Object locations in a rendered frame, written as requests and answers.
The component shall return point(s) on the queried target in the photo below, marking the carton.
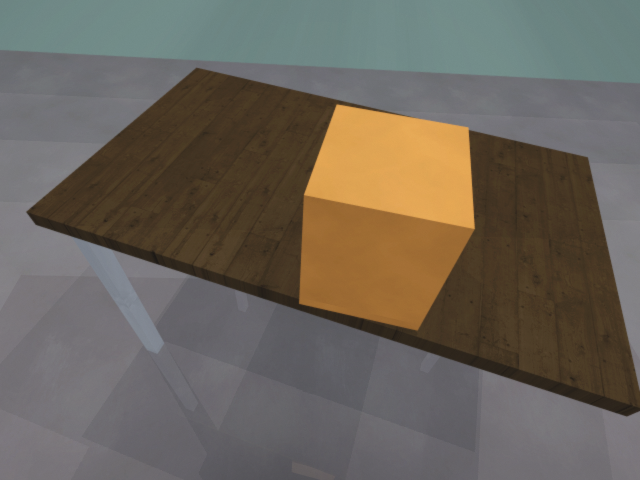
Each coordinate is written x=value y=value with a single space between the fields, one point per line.
x=387 y=212

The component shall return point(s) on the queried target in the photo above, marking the table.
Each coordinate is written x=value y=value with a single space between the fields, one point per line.
x=210 y=181

